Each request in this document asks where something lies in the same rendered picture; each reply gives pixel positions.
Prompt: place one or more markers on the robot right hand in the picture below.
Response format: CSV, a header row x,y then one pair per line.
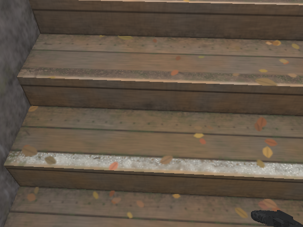
x,y
274,218

